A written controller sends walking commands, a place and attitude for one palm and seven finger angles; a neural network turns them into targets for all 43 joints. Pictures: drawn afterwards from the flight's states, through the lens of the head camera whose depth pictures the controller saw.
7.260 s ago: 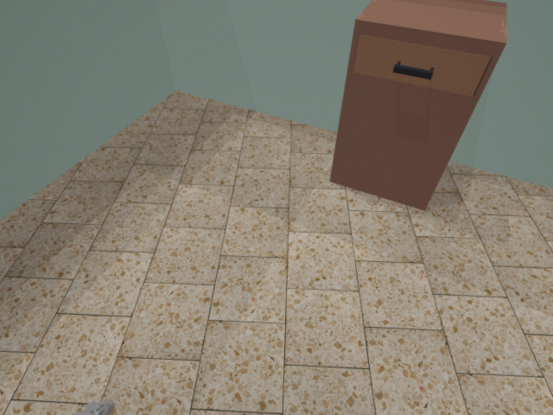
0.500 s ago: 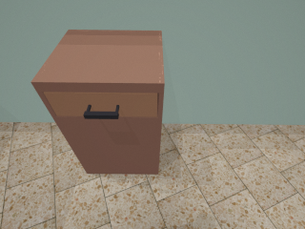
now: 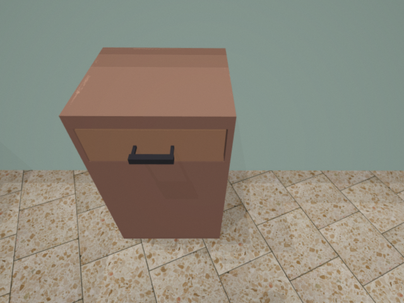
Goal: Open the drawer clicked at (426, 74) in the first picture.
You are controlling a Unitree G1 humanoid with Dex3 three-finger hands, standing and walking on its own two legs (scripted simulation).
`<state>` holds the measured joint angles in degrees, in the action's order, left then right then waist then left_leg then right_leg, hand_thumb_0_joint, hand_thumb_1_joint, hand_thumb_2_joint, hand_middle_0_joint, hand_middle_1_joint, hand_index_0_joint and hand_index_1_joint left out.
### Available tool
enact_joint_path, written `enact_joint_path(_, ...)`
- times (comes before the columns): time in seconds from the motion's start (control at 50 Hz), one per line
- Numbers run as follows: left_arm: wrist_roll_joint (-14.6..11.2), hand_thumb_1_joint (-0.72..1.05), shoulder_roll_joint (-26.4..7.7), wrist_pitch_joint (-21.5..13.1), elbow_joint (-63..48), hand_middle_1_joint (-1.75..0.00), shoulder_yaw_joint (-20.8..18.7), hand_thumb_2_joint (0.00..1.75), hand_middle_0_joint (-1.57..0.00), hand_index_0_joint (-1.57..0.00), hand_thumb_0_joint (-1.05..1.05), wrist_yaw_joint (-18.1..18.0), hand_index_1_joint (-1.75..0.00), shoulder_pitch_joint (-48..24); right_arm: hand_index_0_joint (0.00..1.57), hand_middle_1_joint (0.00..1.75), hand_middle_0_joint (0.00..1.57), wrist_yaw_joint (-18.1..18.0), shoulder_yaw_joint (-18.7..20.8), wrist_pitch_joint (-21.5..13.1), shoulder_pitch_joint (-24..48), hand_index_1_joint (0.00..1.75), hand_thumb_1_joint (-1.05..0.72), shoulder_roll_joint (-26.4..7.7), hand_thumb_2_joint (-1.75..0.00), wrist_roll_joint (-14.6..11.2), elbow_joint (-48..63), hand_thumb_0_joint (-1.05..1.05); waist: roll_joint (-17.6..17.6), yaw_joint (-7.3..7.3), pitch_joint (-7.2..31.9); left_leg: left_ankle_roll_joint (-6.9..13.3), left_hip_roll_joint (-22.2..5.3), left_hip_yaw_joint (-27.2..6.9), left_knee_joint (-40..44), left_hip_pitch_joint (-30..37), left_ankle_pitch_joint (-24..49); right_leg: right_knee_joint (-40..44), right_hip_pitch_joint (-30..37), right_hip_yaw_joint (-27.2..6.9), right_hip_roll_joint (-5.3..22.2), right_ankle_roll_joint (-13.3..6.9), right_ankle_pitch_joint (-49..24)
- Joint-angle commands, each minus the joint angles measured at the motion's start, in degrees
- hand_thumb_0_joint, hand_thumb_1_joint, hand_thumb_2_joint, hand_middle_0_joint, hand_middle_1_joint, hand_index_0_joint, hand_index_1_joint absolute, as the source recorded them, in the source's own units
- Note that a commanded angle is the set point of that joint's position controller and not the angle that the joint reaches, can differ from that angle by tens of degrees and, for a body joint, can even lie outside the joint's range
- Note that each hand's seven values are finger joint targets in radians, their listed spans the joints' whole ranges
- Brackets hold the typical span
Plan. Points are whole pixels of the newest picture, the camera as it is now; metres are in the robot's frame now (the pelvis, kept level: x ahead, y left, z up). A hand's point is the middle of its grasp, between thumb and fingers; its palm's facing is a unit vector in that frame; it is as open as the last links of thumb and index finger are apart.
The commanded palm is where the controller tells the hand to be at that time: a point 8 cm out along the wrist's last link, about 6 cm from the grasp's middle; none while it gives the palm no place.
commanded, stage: look again from close up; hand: left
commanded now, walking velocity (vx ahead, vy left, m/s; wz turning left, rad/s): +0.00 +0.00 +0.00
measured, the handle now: (152, 154) +0.55 +0.19 -0.08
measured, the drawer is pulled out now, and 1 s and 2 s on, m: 0.00 0.00 0.00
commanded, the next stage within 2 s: raise the hand with hooked fingers in 0.08 s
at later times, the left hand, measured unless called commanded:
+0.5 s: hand (110, 272) +0.19 +0.20 -0.04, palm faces -0.03 -0.22 -0.97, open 8.1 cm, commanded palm +0.14 +0.22 -0.03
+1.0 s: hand (111, 251) +0.22 +0.20 -0.02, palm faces -0.05 -0.10 -0.99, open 10.9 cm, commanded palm +0.20 +0.21 +0.04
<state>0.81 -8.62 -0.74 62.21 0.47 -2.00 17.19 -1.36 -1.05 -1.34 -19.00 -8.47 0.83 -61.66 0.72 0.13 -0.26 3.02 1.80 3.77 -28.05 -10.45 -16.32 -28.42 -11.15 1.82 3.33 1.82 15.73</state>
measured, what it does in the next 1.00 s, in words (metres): shifts its weight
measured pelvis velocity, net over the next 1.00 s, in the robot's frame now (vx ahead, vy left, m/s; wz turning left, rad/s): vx -0.01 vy -0.05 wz -0.01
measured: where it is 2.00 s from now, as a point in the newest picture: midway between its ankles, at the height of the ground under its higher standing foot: outside the picture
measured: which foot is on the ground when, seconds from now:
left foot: down 0.00-1.00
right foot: down 0.00-1.00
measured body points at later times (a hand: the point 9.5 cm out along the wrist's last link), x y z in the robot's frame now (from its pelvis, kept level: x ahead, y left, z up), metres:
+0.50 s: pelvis -0.02 -0.02 -0.03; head -0.01 -0.04 +0.42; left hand +0.19 +0.21 +0.01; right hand +0.17 -0.28 -0.10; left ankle -0.01 +0.08 -0.74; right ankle +0.00 -0.14 -0.74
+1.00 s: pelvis -0.01 -0.05 -0.03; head +0.03 -0.08 +0.42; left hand +0.22 +0.20 +0.04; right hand +0.18 -0.26 -0.14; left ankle -0.01 +0.08 -0.74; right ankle -0.01 -0.14 -0.74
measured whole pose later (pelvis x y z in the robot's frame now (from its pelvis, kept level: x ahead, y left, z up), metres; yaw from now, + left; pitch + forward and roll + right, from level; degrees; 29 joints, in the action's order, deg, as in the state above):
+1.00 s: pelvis -0.01 -0.05 -0.03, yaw +0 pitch +8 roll +2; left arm 56.3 -22.6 -0.5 2.7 0.2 -16.9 15.3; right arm -1.7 -1.2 3.9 -8.2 -11.5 2.9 -34.4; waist 2.6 3.5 3.8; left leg -0.9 -1.7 2.7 -42.2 -28.5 -21.3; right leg -44.7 -30.4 2.4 0.0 -2.7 22.1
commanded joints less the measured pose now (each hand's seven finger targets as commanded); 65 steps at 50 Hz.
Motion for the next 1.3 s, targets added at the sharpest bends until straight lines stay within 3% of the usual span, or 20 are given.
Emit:
enact_joint_path(0.0, -0.01, 0.90, -4.23, -0.30, -1.10, -0.30, -0.80, 0.90, -0.20, -0.20, 0.00, -0.17, -0.30, 3.91, 0.20, 0.30, 0.20, -0.36, 0.92, -1.00, -2.84, 0.30, -0.90, -6.17, -0.90, -0.04, 1.22, 0.00, -0.25, 0.21, -4.08, 0.35, -7.84, -8.08, 9.25, -3.96, 9.40, 3.49, 0.77, -1.61, 1.77, -3.06, -5.87)
enact_joint_path(0.14, -0.02, 0.90, -4.22, -0.20, -0.06, -0.30, -0.90, 0.90, -0.20, -0.20, 0.00, -0.20, -0.30, 3.67, 0.20, 0.30, 0.20, -0.64, 0.80, -1.13, -3.06, 0.30, -0.90, -6.27, -0.90, -0.12, -0.16, 0.00, 0.50, 0.13, -2.90, 0.29, -7.90, -7.47, 8.65, -1.15, 15.50, 3.50, 1.45, -1.32, 2.02, -2.75, -7.28)
enact_joint_path(0.16, 0.41, 0.90, -6.50, -0.96, 1.26, -0.30, -0.61, 0.90, -0.20, -0.20, 0.00, -2.46, -0.30, 6.26, 0.20, 0.30, 0.20, -0.06, 1.41, -1.02, 2.88, 0.30, -0.90, -8.65, -0.90, -1.01, 4.26, 0.00, -7.45, 1.93, -6.67, -1.48, -9.04, -6.48, -1.32, -6.28, 21.15, 5.39, -1.73, -4.07, 4.05, -2.31, -18.14)
enact_joint_path(0.18, 10.41, 0.88, -24.92, -10.01, -85.11, -0.32, -1.13, 0.89, -0.20, -0.20, 0.00, -3.50, -0.32, -39.38, 0.20, 0.30, 0.20, -2.30, 1.90, -8.88, 1.89, 0.30, -0.90, -16.25, -0.90, -3.37, 23.01, 0.00, 8.87, -4.40, 22.13, -0.99, -3.77, -5.66, 4.74, 10.92, 25.35, -1.99, 0.24, -3.97, -3.20, -4.35, -17.21)
enact_joint_path(0.2, 11.80, 0.85, -21.41, -5.15, -69.31, -0.33, -2.38, 0.88, -0.20, -0.20, 0.00, -7.72, -0.33, -12.59, 0.20, 0.30, 0.20, -4.61, 1.75, -14.44, 7.20, 0.30, -0.90, -12.13, -0.90, -2.82, 20.43, 0.00, 15.28, 0.95, 20.67, -3.27, -6.70, -5.79, 4.58, 14.53, 33.06, -6.73, -5.45, 0.71, -3.10, -4.89, -3.89)
enact_joint_path(0.22, 11.28, 0.83, -10.25, 3.41, -63.36, -0.34, 2.79, 0.87, -0.21, -0.21, 0.00, -10.24, -0.34, 2.47, 0.20, 0.30, 0.20, -4.45, 3.08, -16.30, 8.01, 0.30, -0.90, -9.88, -0.90, -3.59, 19.19, 0.00, 12.25, -0.19, 11.28, -5.74, -6.43, -6.70, 7.97, 4.56, 24.01, -9.60, -10.88, 2.32, -3.32, -3.65, 5.39)
enact_joint_path(0.24, 14.27, 0.81, -4.13, 4.27, -63.60, -0.36, 7.76, 0.86, -0.21, -0.21, 0.00, -10.75, -0.36, 2.38, 0.20, 0.30, 0.20, -4.39, 2.56, -16.99, 6.77, 0.30, -0.90, -9.12, -0.90, -3.47, 18.88, 0.00, 9.74, -1.21, 5.38, -4.59, -5.13, -5.96, 6.16, 0.15, 19.19, -7.86, -11.74, 1.92, -3.42, -3.44, 2.72)
enact_joint_path(0.26, 18.86, 0.78, -8.86, 3.54, -66.85, -0.37, 5.73, 0.85, -0.21, -0.21, 0.00, -12.39, -0.37, -1.58, 0.20, 0.30, 0.20, -3.95, 3.07, -17.35, 9.27, 0.30, -0.90, -11.54, -0.90, -2.59, 21.86, 0.00, 8.97, -1.34, 1.14, -3.87, -4.21, -6.95, 3.56, -4.29, 12.74, -5.48, -13.21, 1.39, -3.56, -3.96, 0.87)
enact_joint_path(0.28, 25.99, 0.76, -13.58, 3.24, -66.03, -0.39, 3.10, 0.84, -0.21, -0.21, 0.00, -14.38, -0.39, -0.37, 0.20, 0.30, 0.20, -3.56, 3.23, -16.47, 9.04, 0.30, -0.90, -13.42, -0.90, -0.91, 23.22, 0.00, 6.49, -1.65, 3.61, -3.31, -3.55, -7.73, 1.25, -7.17, 8.64, -4.63, -13.80, 0.67, -4.09, -4.61, -0.76)
enact_joint_path(0.3, 32.05, 0.74, -14.30, 3.36, -63.19, -0.40, 2.13, 0.83, -0.21, -0.21, 0.00, -16.11, -0.40, 2.09, 0.20, 0.30, 0.20, -3.07, 3.35, -14.76, 9.76, 0.30, -0.90, -13.22, -0.90, 0.27, 25.63, 0.00, -1.41, -1.36, 3.38, -2.72, -2.78, -7.76, -1.25, -10.72, 6.14, -5.24, -15.83, 0.77, -4.74, -5.04, 0.93)
enact_joint_path(0.36, 48.11, 0.67, -8.72, 2.78, -56.09, -0.45, 4.42, 0.80, -0.22, -0.22, 0.00, -20.03, -0.45, 18.11, 0.20, 0.30, 0.20, 0.19, 5.30, -9.02, 13.44, 0.30, -0.90, -12.62, -0.90, 2.14, 32.70, 0.00, -9.15, 3.98, 4.34, -3.34, -1.63, -4.88, -5.33, -16.70, 4.21, -7.22, -19.69, -0.79, -6.22, -6.00, 8.39)
enact_joint_path(0.44, 58.45, 0.57, -11.35, -1.00, -59.19, -0.51, 1.16, 0.76, -0.22, -0.22, 0.00, -22.37, -0.51, 23.24, 0.20, 0.30, 0.20, 4.18, 5.26, -1.17, 18.87, 0.30, -0.90, -12.20, -0.90, 1.75, 38.72, 0.00, -8.89, 8.26, 7.60, -3.19, -0.75, -2.67, -8.87, -21.06, 5.05, -10.25, -17.96, -4.31, -5.26, -7.12, 2.24)
enact_joint_path(0.5, 63.71, 0.50, -18.33, -3.11, -64.79, -0.55, -5.08, 0.73, -0.23, -0.23, 0.00, -25.65, -0.55, 13.30, 0.20, 0.30, 0.20, 4.26, 5.12, 1.37, 19.15, 0.30, -0.90, -11.32, -0.90, 2.25, 40.44, 0.00, -5.23, 7.70, 11.31, -2.53, 0.20, -2.29, -12.22, -20.85, 3.37, -11.78, -20.61, -7.12, -4.98, -6.84, 2.59)
enact_joint_path(0.62, 63.01, 0.36, -23.48, -4.73, -77.59, -0.64, -7.47, 0.67, -0.24, -0.24, 0.00, -31.49, -0.64, -11.86, 0.20, 0.30, 0.20, 1.83, 5.20, 2.54, 18.49, 0.30, -0.90, -9.89, -0.90, 3.52, 40.29, 0.00, 0.90, 1.72, 18.61, -1.23, 0.97, -4.29, -21.86, -16.31, -0.89, -13.24, -30.57, -11.65, -3.74, -5.62, 8.74)
enact_joint_path(0.72, 59.07, 0.25, -22.79, -1.21, -72.34, -0.72, -5.33, 0.62, -0.25, -0.25, 0.00, -28.14, -0.72, -10.74, 0.20, 0.30, 0.20, 0.32, 4.19, 2.00, 19.38, 0.30, -0.90, -9.95, -0.90, 2.82, 39.04, 0.00, 0.83, 0.73, 18.13, -0.81, 1.24, -3.27, -20.73, -19.09, -0.71, -11.08, -23.27, -10.10, -3.82, -4.70, 3.87)
enact_joint_path(0.82, 56.07, 0.13, -23.64, 3.78, -67.56, -0.80, -5.19, 0.57, -0.25, -0.25, 0.00, -20.29, -0.80, -6.26, 0.20, 0.30, 0.20, -1.39, 2.61, 2.40, 20.46, 0.30, -0.90, -10.11, -0.90, 1.84, 37.75, 0.00, -3.80, 3.00, 17.32, -0.77, 1.01, -2.56, -14.70, -20.59, 3.17, -7.66, -9.48, -10.46, -3.04, -3.55, -7.43)
enact_joint_path(0.9, 55.38, 0.04, -24.28, 1.54, -67.91, -0.86, -6.44, 0.53, -0.26, -0.26, 0.00, -16.35, -0.86, -3.18, 0.20, 0.30, 0.20, -1.39, 2.58, 2.22, 19.29, 0.30, -0.90, -9.95, -0.90, 2.12, 36.89, 0.00, -5.63, 4.58, 15.87, -1.02, 0.69, -2.53, -11.17, -18.78, 6.85, -7.70, -5.19, -8.19, -2.49, -2.94, -15.44)
enact_joint_path(1.04, 56.26, -0.13, -25.51, -3.44, -71.98, -0.96, -9.93, 0.46, -0.27, -0.27, 0.00, -20.54, -0.96, -8.07, 0.20, 0.30, 0.20, -0.47, 4.51, 1.69, 17.64, 0.30, -0.90, -10.29, -0.90, 2.12, 36.07, 0.00, -1.80, 4.71, 17.53, -1.11, 0.84, -2.17, -9.40, -14.97, 8.78, -7.60, -6.26, -5.78, -2.79, -3.61, -13.90)
enact_joint_path(1.14, 56.39, -0.24, -23.86, -0.68, -72.34, -1.03, -7.12, 0.41, -0.28, -0.28, 0.00, -22.32, -1.03, -12.60, 0.20, 0.30, 0.20, 0.11, 5.60, 1.97, 17.19, 0.30, -0.90, -11.08, -0.90, 1.49, 35.56, 0.00, -0.53, 3.66, 19.43, -1.07, 0.43, -2.12, -9.00, -10.70, 12.29, -8.19, -7.69, -3.13, -3.38, -3.85, -15.25)
enact_joint_path(1.28, 56.13, -0.41, -24.55, 4.86, -71.39, -1.14, -3.57, 0.34, -0.29, -0.29, 0.00, -16.84, -1.14, -20.09, 0.20, 0.30, 0.20, -0.32, 4.82, 3.05, 18.61, 0.30, -0.90, -11.36, -0.90, 0.12, 35.37, 0.00, -0.33, 4.06, 16.52, -1.22, -0.32, -2.47, -4.63, -6.36, 14.35, -5.64, -5.94, -1.27, -3.87, -4.05, -12.78)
